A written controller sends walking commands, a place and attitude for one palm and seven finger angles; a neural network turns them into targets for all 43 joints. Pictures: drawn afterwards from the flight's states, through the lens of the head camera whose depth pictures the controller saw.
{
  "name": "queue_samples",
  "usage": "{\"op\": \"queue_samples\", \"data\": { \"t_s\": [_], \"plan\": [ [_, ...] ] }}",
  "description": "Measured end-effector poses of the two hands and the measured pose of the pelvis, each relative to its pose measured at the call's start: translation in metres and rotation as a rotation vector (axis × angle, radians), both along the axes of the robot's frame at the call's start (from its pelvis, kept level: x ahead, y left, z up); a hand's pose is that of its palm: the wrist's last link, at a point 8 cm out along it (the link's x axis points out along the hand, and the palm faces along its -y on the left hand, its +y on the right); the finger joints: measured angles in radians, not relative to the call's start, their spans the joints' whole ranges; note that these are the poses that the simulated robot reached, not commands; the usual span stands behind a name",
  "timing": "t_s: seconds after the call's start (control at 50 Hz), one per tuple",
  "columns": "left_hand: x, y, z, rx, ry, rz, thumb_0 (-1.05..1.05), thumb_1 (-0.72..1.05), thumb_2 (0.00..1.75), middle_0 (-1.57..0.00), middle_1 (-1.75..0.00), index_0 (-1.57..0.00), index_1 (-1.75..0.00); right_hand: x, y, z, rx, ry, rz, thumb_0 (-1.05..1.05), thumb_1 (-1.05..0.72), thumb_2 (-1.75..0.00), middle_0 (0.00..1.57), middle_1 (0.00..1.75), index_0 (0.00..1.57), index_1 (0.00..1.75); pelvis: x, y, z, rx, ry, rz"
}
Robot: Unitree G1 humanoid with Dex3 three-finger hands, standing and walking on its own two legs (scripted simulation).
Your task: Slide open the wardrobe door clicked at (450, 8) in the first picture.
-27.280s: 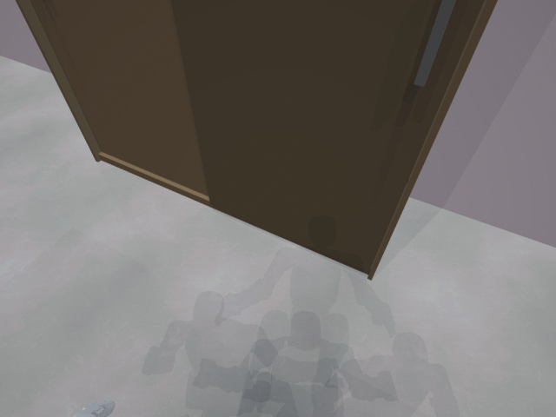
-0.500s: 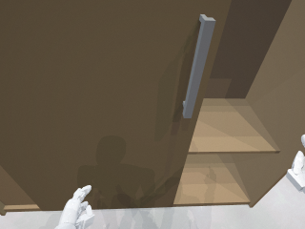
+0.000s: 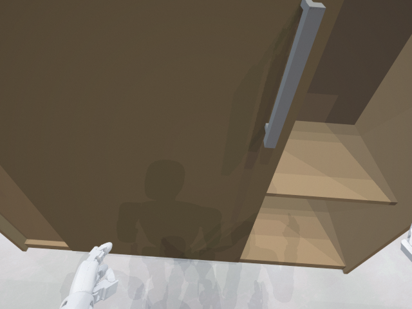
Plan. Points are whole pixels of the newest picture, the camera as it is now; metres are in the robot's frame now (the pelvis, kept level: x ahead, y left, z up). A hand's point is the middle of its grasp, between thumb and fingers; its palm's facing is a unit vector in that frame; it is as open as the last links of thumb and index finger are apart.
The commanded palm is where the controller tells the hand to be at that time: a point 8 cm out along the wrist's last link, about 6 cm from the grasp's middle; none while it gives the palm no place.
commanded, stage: step back with the hand held close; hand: right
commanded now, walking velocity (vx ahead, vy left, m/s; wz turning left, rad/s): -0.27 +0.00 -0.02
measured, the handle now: (285, 83) +0.45 -0.12 +0.24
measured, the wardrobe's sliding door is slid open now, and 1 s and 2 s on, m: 0.52 0.52 0.52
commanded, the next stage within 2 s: stop stepping back and stand still in 0.74 s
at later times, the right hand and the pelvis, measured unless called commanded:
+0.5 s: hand out of the picture +0.11 -0.29 +0.16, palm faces +0.50 +0.74 -0.45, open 7.4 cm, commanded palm +0.05 -0.32 +0.17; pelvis -0.08 -0.01 -0.02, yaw -3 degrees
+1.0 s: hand out of the picture +0.08 -0.27 +0.14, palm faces +0.32 +0.85 -0.43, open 7.4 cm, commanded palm +0.01 -0.32 +0.17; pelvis -0.14 -0.02 -0.02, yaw +2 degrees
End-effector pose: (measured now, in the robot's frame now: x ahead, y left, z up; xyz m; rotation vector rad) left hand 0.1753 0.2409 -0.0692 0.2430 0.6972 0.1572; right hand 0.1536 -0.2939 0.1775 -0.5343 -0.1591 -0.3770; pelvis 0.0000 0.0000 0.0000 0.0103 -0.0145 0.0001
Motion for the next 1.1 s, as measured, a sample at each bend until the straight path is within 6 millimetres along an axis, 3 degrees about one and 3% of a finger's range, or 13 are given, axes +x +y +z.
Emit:
{"op": "queue_samples", "data": {
  "t_s": [0.3,0.48,0.6,0.72,0.8,0.9,0.96,1.02,1.1],
  "plan": [
    [-0.061,-0.017,-0.004,0.031,0.016,-0.003,0.01,0.90,0.90,-0.21,-0.30,-0.20,-0.29,-0.051,-0.027,-0.004,-0.045,-0.090,-0.032,0.02,-0.89,-0.90,0.21,0.30,0.21,0.30,-0.048,-0.015,-0.009,0.023,-0.001,-0.028],
    [-0.078,-0.025,-0.017,0.023,0.025,-0.069,0.01,0.90,0.90,-0.21,-0.30,-0.20,-0.30,-0.089,-0.028,-0.004,-0.069,-0.135,-0.064,0.02,-0.89,-0.90,0.21,0.30,0.21,0.30,-0.073,-0.012,-0.017,0.022,0.004,-0.060],
    [-0.091,-0.032,-0.014,0.066,0.024,-0.066,0.01,0.90,0.90,-0.21,-0.30,-0.20,-0.30,-0.099,-0.036,-0.007,-0.040,-0.195,-0.024,0.02,-0.89,-0.90,0.21,0.30,0.21,0.30,-0.089,-0.024,-0.021,0.031,0.000,-0.062],
    [-0.107,-0.047,0.000,0.033,-0.004,-0.064,0.01,0.90,0.90,-0.21,-0.30,-0.20,-0.30,-0.110,-0.053,0.008,-0.071,-0.198,-0.050,0.02,-0.89,-0.90,0.21,0.31,0.21,0.30,-0.104,-0.026,-0.007,0.073,0.033,-0.061],
    [-0.116,-0.053,0.004,0.006,-0.006,-0.085,0.01,0.90,0.90,-0.21,-0.30,-0.20,-0.30,-0.119,-0.046,0.010,-0.030,-0.187,-0.038,0.02,-0.89,-0.90,0.20,0.30,0.21,0.30,-0.113,-0.024,-0.002,0.069,0.080,-0.021],
    [-0.131,-0.046,-0.011,0.008,0.002,-0.079,0.01,0.90,0.90,-0.21,-0.30,-0.20,-0.30,-0.115,-0.021,-0.001,-0.042,-0.173,0.078,0.02,-0.89,-0.90,0.20,0.30,0.20,0.30,-0.140,-0.019,-0.013,0.031,0.088,0.050],
    [-0.149,-0.037,-0.012,0.006,0.009,-0.011,0.01,0.90,0.90,-0.21,-0.30,-0.20,-0.30,-0.110,-0.015,-0.011,-0.010,-0.129,0.130,0.02,-0.89,-0.90,0.20,0.30,0.21,0.30,-0.144,-0.021,-0.015,0.042,0.054,0.038],
    [-0.167,-0.025,-0.010,0.031,0.008,0.060,0.01,0.90,0.90,-0.21,-0.30,-0.20,-0.30,-0.113,-0.019,-0.020,0.003,-0.090,0.147,0.02,-0.89,-0.90,0.21,0.30,0.21,0.30,-0.139,-0.026,-0.019,0.042,0.030,0.037],
    [-0.187,-0.013,-0.014,0.103,0.039,0.129,0.01,0.90,0.90,-0.21,-0.30,-0.20,-0.30,-0.112,-0.041,-0.026,0.004,-0.114,0.120,0.02,-0.89,-0.90,0.21,0.31,0.21,0.30,-0.124,-0.039,-0.027,0.052,0.003,0.044]
  ]
}}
